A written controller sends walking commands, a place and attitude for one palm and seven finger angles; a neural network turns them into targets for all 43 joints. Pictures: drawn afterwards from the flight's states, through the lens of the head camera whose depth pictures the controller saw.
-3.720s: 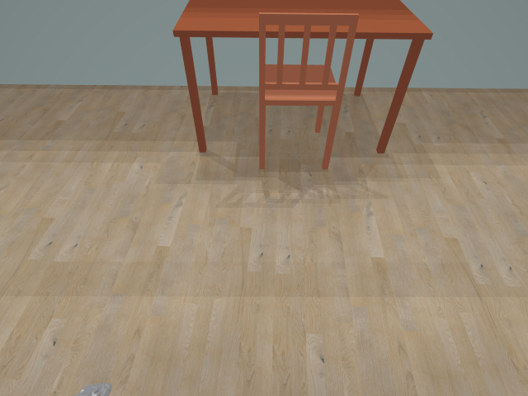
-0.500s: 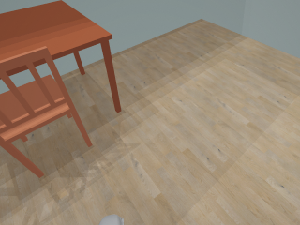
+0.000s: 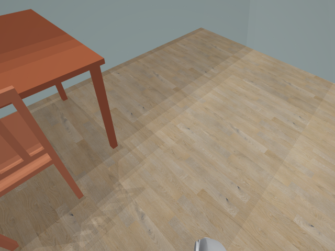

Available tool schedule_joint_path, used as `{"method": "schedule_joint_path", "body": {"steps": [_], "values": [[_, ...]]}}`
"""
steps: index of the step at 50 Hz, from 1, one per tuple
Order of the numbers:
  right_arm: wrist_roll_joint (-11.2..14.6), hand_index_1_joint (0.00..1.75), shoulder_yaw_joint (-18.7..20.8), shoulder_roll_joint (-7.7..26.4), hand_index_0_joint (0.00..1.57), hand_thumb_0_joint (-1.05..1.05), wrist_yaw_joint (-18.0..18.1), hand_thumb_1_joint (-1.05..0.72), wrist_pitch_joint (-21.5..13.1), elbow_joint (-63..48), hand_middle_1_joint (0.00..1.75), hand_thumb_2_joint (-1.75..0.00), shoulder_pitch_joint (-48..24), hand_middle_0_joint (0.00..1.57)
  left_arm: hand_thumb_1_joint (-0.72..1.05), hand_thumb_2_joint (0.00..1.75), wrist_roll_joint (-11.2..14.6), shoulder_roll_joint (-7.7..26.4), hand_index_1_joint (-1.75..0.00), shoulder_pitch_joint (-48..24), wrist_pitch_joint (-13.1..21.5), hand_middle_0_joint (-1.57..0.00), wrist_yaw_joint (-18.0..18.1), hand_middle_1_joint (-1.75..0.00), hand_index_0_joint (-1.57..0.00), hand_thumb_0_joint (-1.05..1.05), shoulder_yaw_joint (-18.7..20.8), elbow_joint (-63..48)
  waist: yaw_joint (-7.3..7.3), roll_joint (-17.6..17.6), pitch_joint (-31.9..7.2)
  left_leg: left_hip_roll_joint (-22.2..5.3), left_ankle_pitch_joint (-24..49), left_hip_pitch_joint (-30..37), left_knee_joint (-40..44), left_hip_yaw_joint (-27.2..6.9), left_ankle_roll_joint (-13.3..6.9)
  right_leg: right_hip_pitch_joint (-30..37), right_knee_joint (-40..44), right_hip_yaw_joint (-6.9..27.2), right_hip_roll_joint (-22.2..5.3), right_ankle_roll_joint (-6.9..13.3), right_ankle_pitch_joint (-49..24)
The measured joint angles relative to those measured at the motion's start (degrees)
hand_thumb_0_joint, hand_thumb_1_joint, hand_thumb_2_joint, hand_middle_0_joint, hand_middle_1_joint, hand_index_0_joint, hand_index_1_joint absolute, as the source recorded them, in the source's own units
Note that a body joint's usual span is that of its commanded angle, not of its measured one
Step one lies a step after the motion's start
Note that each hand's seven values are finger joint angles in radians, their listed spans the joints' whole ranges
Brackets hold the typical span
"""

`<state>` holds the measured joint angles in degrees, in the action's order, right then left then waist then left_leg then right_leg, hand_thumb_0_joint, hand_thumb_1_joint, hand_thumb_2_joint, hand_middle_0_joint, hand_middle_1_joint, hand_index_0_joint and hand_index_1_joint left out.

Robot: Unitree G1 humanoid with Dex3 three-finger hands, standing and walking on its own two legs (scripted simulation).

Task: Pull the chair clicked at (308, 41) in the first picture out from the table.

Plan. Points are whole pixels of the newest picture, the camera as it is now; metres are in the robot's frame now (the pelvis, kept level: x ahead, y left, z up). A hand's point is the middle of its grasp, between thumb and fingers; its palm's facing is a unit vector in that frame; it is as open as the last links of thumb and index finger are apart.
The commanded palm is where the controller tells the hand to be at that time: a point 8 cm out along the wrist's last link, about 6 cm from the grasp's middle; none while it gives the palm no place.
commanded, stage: turn to face it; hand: left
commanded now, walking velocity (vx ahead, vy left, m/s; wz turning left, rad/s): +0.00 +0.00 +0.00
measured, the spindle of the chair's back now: out of the picture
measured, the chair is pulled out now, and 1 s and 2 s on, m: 0.00 0.00 0.00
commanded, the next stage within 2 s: take the last steps up to it in 1.58 s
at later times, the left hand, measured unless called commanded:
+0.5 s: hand out of the picture +0.14 +0.14 -0.16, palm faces +0.17 -0.97 -0.18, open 7.3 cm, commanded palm none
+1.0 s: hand out of the picture +0.03 +0.19 -0.16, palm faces +0.45 -0.85 -0.28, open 7.4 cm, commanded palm none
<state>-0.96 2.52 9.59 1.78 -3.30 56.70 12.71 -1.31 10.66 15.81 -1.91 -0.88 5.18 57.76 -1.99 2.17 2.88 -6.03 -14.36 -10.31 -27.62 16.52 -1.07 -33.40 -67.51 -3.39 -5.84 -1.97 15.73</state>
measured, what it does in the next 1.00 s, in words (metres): steps on the spot, turning left: right foot, then left foot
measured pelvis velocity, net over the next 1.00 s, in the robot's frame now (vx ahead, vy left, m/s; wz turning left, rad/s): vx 0.03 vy -0.05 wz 0.45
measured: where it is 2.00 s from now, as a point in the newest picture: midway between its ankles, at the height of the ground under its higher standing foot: outside the picture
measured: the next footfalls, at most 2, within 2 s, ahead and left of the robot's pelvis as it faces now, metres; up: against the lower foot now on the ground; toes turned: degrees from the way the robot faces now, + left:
right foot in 0.18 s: +0.16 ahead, -0.16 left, +0.00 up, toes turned -9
left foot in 0.56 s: +0.07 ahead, +0.09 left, +0.00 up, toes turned +21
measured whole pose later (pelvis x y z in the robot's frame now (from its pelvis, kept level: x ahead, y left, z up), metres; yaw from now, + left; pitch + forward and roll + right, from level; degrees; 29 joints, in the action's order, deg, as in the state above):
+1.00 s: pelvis +0.03 -0.05 +0.00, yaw +26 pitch +0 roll -1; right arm -1.4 3.7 13.1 -0.3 2.7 53.0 12.8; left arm -0.3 13.7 8.9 -3.7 1.3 4.1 52.5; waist 2.0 -1.3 2.7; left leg 2.4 -9.1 -18.9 -28.0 -3.8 -1.6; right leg -20.9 -45.2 -0.1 -2.4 -5.2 23.5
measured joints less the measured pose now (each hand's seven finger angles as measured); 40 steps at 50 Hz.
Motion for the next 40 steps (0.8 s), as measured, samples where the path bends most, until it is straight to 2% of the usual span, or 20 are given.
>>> {"method": "schedule_joint_path", "body": {"steps": [2,4,8,9,10,11,13,15,18,20,24,26,28,29,31,33,35,37,40], "values": [[-0.1,0.3,0.1,0.5,0.21,-0.02,-0.2,-0.95,0.8,0.5,0.3,-0.9,1.0,0.2,0.92,0.9,0.0,0.2,-0.3,-1.7,-0.5,-0.19,-0.2,-0.3,-0.19,0.01,0.3,-1.4,0.34,-0.3,-0.1,-0.3,-0.5,1.2,0.6,1.1,0.5,-0.5,4.8,-0.7,-0.8,-0.7,-1.6],[-0.4,0.3,0.2,0.8,0.21,-0.01,-0.4,-0.94,1.3,1.0,0.3,-0.9,1.8,0.2,0.92,0.9,0.0,0.3,-0.3,-3.4,-0.6,-0.19,0.0,-0.3,-0.19,0.01,0.2,-2.3,1.33,-1.0,0.1,-0.8,-1.3,2.0,0.5,1.8,1.1,1.0,11.8,-1.3,-1.1,-0.8,-2.0],[-0.7,0.3,0.1,0.7,0.2,0.0,-0.8,-0.92,1.9,2.3,0.3,-0.9,4.2,0.2,0.92,0.9,-0.3,0.5,-0.3,-6.0,0.9,-0.19,0.7,-0.3,-0.19,0.01,-0.9,-2.9,3.96,-2.0,0.5,-1.8,-4.2,1.8,-3.0,1.4,2.9,8.7,28.1,-2.0,-0.3,-0.5,-5.0],[-0.6,0.3,0.0,0.4,0.2,0.0,-0.9,-0.92,2.1,2.9,0.3,-0.9,5.2,0.2,0.92,0.9,-0.3,0.6,-0.3,-6.3,1.6,-0.19,0.9,-0.3,-0.19,0.01,-1.4,-2.9,4.27,-1.8,0.1,-1.8,-5.4,1.5,-4.6,1.1,3.6,11.4,32.4,-2.2,-0.3,0.2,-6.3],[-0.3,0.3,-0.1,0.6,0.2,0.0,-1.0,-0.92,2.5,3.7,0.3,-0.9,5.7,0.2,0.92,0.9,-0.4,0.1,-0.3,-6.9,2.4,-0.19,1.3,-0.3,-0.19,0.01,-1.7,-2.3,4.39,-2.6,-0.1,-2.4,-6.7,0.6,-6.7,0.4,3.9,12.2,33.2,-2.7,0.2,1.7,-3.4],[-0.1,0.3,-0.1,0.8,0.2,0.0,-1.1,-0.91,3.1,4.3,0.3,-0.9,5.9,0.2,0.92,0.9,-0.4,-0.7,-0.3,-7.6,2.9,-0.19,1.4,-0.3,-0.19,0.01,-2.3,-1.9,4.83,-3.9,0.0,-2.6,-10.1,-0.7,-9.3,-2.0,3.8,12.2,32.4,-3.6,0.6,2.6,-2.1],[0.3,0.3,-0.1,0.8,0.2,0.01,-1.0,-0.91,4.7,4.8,0.3,-0.9,6.4,0.2,0.92,0.9,-0.2,-2.1,-0.3,-8.7,3.2,-0.19,1.4,-0.3,-0.2,0.01,-3.4,-1.8,5.44,-5.3,0.1,-1.2,-16.4,-4.2,-16.9,-6.9,3.5,13.0,32.4,-5.5,0.4,3.3,-2.0],[0.4,0.3,-0.2,0.3,0.2,0.01,-1.2,-0.91,5.7,5.1,0.3,-0.9,6.3,0.2,0.91,0.9,-0.1,-3.2,-0.3,-9.3,3.1,-0.2,1.7,-0.3,-0.2,0.01,-3.9,-2.1,5.25,-5.1,0.2,0.2,-17.0,-7.8,-25.2,-9.5,3.6,14.3,33.9,-6.7,-0.3,3.4,-2.8],[0.4,0.3,-0.1,-0.4,0.2,0.01,-1.7,-0.91,6.5,4.7,0.3,-0.9,5.9,0.2,0.91,0.9,-0.2,-4.2,-0.3,-9.5,2.3,-0.2,2.2,-0.3,-0.2,0.01,-4.0,-2.4,5.02,-4.1,-0.2,1.2,-14.4,-11.4,-31.8,-10.8,4.0,16.1,36.4,-8.6,-1.1,3.3,-3.7],[0.4,0.3,0.1,-0.7,0.2,0.01,-2.0,-0.91,6.7,3.9,0.3,-0.9,5.4,0.2,0.91,0.9,0.0,-4.3,-0.3,-9.3,2.0,-0.2,2.4,-0.3,-0.2,0.0,-3.7,-2.8,4.88,-3.4,-0.5,1.3,-13.0,-12.5,-31.6,-10.7,4.3,16.8,37.4,-10.0,-1.6,3.2,-4.0],[0.1,0.3,0.6,-0.6,0.2,0.01,-2.5,-0.91,6.9,1.9,0.3,-0.9,3.8,0.2,0.92,0.9,-0.4,-3.2,-0.3,-9.1,1.2,-0.2,2.6,-0.3,-0.2,0.0,-3.0,-3.4,4.18,-2.0,-0.7,0.9,-12.2,-12.2,-25.8,-9.5,4.3,16.8,36.9,-12.9,-2.7,2.6,-3.8],[0.1,0.3,0.8,-0.3,0.2,0.01,-2.6,-0.91,6.7,0.7,0.3,-0.9,2.9,0.2,0.91,0.9,-0.5,-2.2,-0.3,-8.7,0.9,-0.2,2.7,-0.3,-0.2,0.0,-2.6,-3.5,3.79,-1.3,-0.5,0.9,-11.1,-10.9,-20.8,-8.9,4.1,16.2,35.2,-14.2,-3.5,2.1,-3.2],[-0.1,0.3,1.1,0.6,0.2,0.01,-2.7,-0.91,6.2,-0.9,0.3,-0.9,2.4,0.2,0.91,0.9,-0.1,-1.2,-0.3,-7.9,0.3,-0.2,2.6,-0.3,-0.2,0.0,-2.2,-3.8,3.59,-1.2,-0.6,1.0,-6.8,-8.4,-12.8,-8.8,3.7,14.7,31.8,-15.4,-4.5,1.3,-1.7],[-0.2,0.3,1.3,0.9,0.2,0.01,-2.6,-0.91,5.7,-1.4,0.3,-0.9,2.1,0.2,0.91,0.9,0.2,-0.5,-0.3,-7.5,-0.2,-0.2,2.5,-0.3,-0.2,0.0,-1.8,-3.8,3.66,-0.8,-0.6,1.5,-5.6,-8.9,-12.1,-9.1,1.1,13.3,28.9,-15.0,-5.0,0.4,1.1],[-0.6,0.3,1.3,1.0,0.2,0.01,-2.4,-0.91,5.2,-2.2,0.3,-0.9,1.5,0.2,0.91,0.9,0.3,1.1,-0.3,-6.6,-1.7,-0.2,2.2,-0.3,-0.2,0.0,-1.1,-3.5,3.59,0.2,-0.4,2.5,-5.9,-10.1,-13.6,-9.5,-1.4,9.2,19.6,-9.4,-3.8,-1.1,9.5],[-0.7,0.3,1.2,1.1,0.2,0.01,-2.0,-0.91,4.7,-2.7,0.3,-0.9,1.5,0.2,0.91,0.9,0.0,2.3,-0.3,-6.1,-2.6,-0.2,1.9,-0.3,-0.2,0.01,-0.3,-2.8,3.59,0.4,-0.6,3.3,-4.9,-9.7,-11.5,-10.1,-1.9,5.6,10.2,-4.6,-1.9,-1.8,9.8],[-0.5,0.3,0.9,1.4,0.2,0.01,-1.5,-0.91,4.5,-2.8,0.3,-0.9,1.7,0.2,0.91,0.9,-0.1,3.0,-0.3,-5.8,-2.7,-0.2,1.6,-0.3,-0.2,0.01,0.1,-2.4,3.37,0.2,-0.7,4.2,-2.4,-8.6,-7.7,-11.1,-1.7,3.4,4.4,-1.6,-0.7,-2.5,6.7],[-0.4,0.3,0.7,1.7,0.2,0.01,-1.3,-0.9,4.4,-2.8,0.3,-0.9,1.7,0.2,0.91,0.9,0.0,3.5,-0.3,-5.4,-2.4,-0.2,1.5,-0.3,-0.2,0.01,0.2,-2.5,3.0,-0.2,-0.7,5.1,-0.1,-7.4,-4.1,-12.0,-2.0,2.7,2.2,0.2,0.0,-3.1,4.5],[-0.2,0.3,0.6,2.0,0.2,0.01,-1.2,-0.9,4.4,-2.9,0.3,-0.9,1.7,0.2,0.91,0.9,0.3,4.1,-0.3,-4.9,-2.1,-0.2,1.7,-0.3,-0.2,0.01,0.2,-2.9,2.75,-0.8,-0.7,6.1,2.4,-6.3,-0.4,-13.7,-2.3,3.7,3.7,1.7,0.6,-3.9,3.9]]}}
